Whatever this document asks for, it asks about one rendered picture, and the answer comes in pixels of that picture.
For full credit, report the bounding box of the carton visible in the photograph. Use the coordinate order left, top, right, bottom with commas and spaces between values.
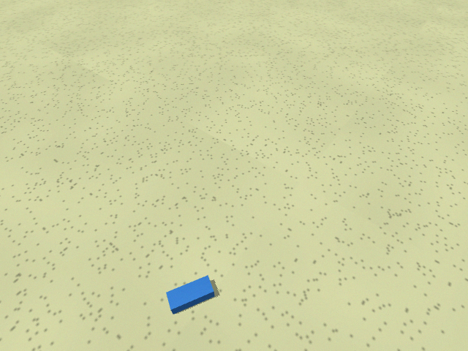
166, 276, 214, 314

